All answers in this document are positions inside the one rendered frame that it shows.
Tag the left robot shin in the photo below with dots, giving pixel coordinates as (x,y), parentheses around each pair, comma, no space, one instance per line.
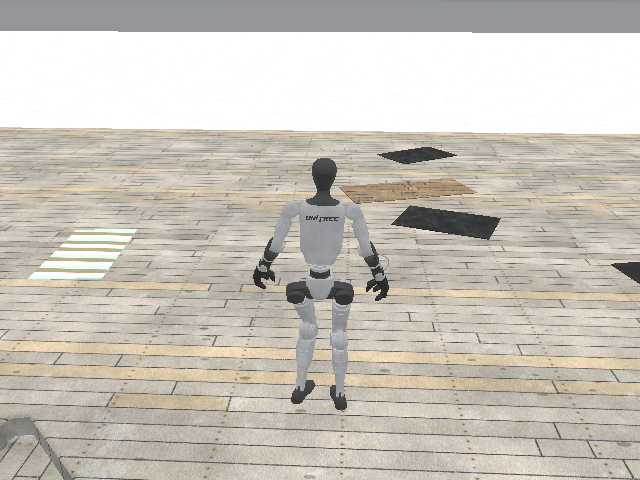
(304,355)

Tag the right robot thigh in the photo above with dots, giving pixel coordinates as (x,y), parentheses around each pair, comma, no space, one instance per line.
(341,303)

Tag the left robot upper arm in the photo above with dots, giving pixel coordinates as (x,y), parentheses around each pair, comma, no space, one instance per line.
(290,210)

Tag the robot right forearm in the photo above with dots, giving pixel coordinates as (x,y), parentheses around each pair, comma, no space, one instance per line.
(374,265)

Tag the right robot hand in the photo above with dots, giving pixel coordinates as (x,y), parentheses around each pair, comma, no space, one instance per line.
(383,285)

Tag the left robot hand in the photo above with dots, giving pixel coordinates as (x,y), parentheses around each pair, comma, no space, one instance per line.
(258,274)

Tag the right robot upper arm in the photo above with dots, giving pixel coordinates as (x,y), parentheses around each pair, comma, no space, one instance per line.
(353,212)

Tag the robot left forearm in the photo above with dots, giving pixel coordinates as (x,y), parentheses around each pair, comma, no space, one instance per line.
(267,258)

